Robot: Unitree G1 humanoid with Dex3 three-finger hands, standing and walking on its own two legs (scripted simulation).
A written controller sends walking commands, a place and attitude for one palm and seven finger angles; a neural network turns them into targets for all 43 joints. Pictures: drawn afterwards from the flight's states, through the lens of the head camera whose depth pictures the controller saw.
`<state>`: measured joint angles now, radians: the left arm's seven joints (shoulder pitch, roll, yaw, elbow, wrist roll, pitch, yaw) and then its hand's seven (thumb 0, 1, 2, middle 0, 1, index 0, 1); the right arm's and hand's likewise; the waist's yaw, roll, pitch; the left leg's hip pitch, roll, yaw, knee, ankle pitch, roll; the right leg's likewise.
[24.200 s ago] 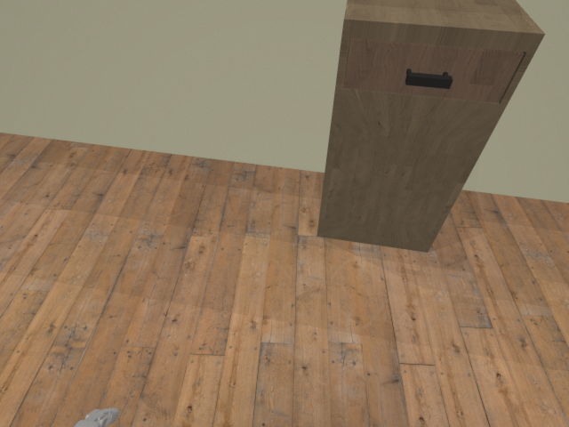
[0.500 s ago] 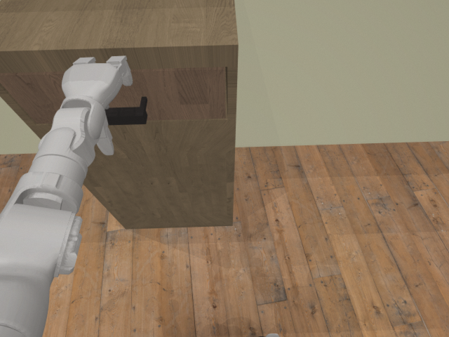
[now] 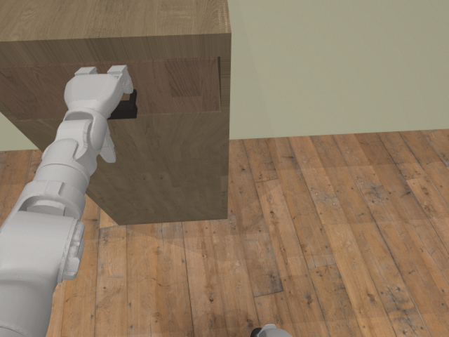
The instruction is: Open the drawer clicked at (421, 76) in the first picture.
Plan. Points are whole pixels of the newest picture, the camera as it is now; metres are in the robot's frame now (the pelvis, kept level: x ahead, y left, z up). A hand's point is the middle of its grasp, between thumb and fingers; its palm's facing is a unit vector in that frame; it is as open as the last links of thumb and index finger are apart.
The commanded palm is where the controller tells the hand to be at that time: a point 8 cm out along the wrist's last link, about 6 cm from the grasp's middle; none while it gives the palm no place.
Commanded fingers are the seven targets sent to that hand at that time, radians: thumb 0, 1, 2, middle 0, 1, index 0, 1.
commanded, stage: lower the fingers behind the handle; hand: left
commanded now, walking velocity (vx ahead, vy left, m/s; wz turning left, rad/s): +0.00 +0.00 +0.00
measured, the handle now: (107, 102) +0.56 +0.21 +0.05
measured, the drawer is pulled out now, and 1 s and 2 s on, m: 0.00 0.00 0.00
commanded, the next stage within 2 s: close the thumb around the handle in 0.96 s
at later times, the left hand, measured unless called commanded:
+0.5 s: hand (108, 114) +0.51 +0.19 +0.07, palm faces -0.03 +0.01 -1.00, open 13.8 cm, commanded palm +0.50 +0.21 +0.09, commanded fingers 0.00 -0.50 0.30 -0.30 -1.20 -0.30 -1.20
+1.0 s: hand (107, 127) +0.51 +0.21 +0.03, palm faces -0.06 -0.01 -1.00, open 13.7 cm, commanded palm +0.50 +0.20 +0.09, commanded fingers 0.00 -0.50 0.30 -0.30 -1.20 -0.30 -1.20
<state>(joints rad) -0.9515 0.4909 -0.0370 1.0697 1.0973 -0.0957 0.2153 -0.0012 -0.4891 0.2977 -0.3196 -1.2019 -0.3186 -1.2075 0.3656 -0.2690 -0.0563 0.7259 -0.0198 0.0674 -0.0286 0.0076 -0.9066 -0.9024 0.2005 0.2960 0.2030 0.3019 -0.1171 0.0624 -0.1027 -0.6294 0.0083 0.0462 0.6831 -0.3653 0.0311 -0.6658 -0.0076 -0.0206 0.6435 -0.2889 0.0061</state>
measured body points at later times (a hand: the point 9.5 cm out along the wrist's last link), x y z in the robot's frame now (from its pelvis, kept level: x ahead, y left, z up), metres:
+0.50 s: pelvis -0.03 +0.00 -0.01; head +0.08 -0.01 +0.42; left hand +0.51 +0.19 +0.12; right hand -0.03 -0.28 -0.14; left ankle -0.03 +0.10 -0.72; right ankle +0.00 -0.13 -0.72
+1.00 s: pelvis -0.02 +0.01 -0.02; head +0.11 +0.00 +0.41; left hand +0.51 +0.20 +0.09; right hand -0.05 -0.26 -0.14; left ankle -0.03 +0.10 -0.72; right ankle +0.00 -0.13 -0.72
